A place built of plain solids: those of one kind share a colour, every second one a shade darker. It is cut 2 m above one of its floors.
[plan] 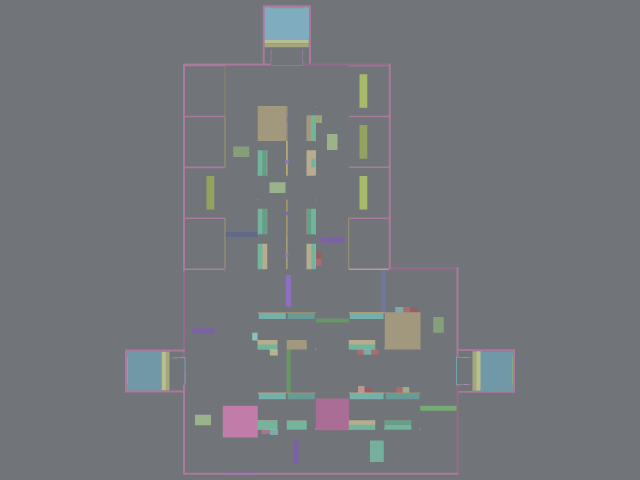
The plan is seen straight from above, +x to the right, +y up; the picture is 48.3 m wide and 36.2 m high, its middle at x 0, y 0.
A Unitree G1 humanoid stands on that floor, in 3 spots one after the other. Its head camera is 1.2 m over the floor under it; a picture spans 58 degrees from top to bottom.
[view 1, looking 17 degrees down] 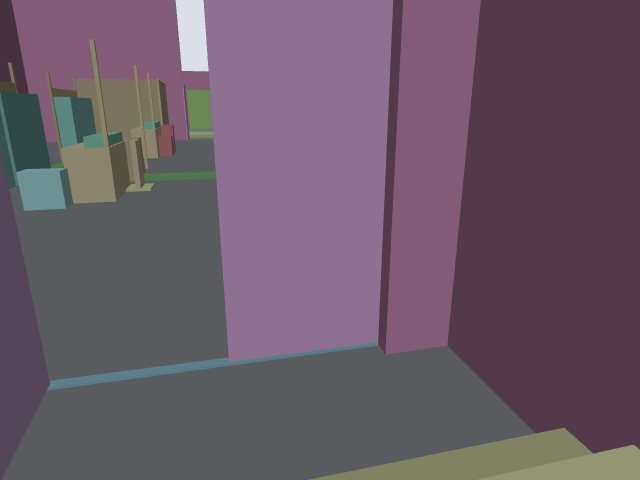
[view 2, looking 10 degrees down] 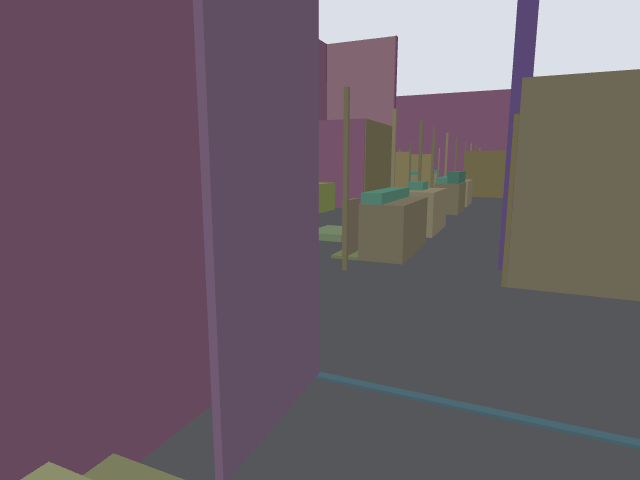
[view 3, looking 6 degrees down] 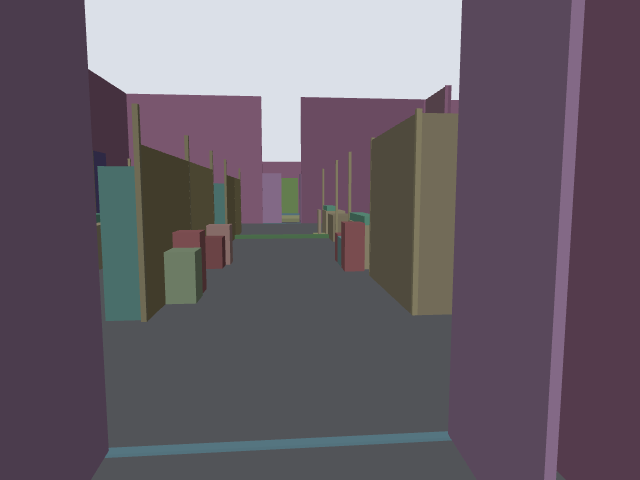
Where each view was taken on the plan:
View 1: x -12.64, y -9.88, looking -14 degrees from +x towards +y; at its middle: leaf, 2.63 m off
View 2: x -2.50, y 15.83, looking -66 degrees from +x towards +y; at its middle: pallet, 8.71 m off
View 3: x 12.80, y -9.88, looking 175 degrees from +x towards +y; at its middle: ground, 14.54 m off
